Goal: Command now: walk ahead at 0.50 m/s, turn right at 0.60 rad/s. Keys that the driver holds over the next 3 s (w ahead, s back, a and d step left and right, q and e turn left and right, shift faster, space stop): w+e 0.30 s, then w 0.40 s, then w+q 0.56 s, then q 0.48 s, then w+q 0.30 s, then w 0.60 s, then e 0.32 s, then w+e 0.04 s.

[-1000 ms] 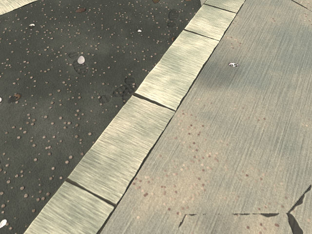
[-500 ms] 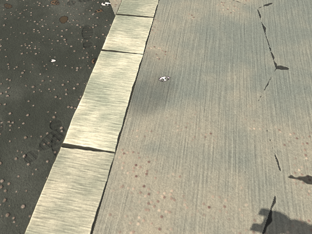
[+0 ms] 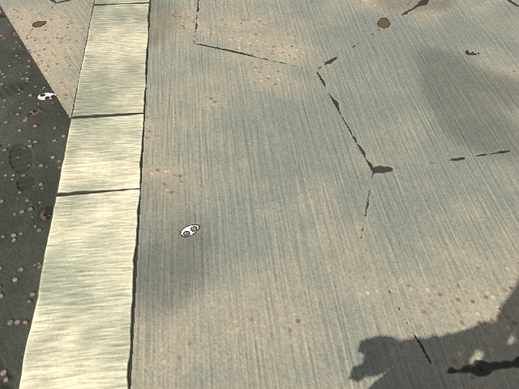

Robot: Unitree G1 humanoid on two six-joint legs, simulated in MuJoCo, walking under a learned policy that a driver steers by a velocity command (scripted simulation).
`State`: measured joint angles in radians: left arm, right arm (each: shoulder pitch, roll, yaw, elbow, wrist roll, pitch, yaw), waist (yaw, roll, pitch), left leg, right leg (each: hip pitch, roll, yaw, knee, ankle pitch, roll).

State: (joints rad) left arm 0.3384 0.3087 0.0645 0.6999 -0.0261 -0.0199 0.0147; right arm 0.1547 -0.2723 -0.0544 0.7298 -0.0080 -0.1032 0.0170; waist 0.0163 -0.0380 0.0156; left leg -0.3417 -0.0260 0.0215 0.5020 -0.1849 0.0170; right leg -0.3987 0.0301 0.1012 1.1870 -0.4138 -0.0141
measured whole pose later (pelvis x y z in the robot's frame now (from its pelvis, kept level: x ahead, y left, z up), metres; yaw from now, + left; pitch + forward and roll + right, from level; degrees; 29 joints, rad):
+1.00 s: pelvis +0.55 -0.09 -0.01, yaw -10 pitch +2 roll +0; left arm 0.31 0.30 0.06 0.79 0.00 -0.06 0.01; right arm 0.13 -0.30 -0.05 0.74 0.02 -0.08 0.05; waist 0.02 0.00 0.04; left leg -0.49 -0.05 0.02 0.60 -0.16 0.08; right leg -0.17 0.02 0.01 0.99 -0.48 0.00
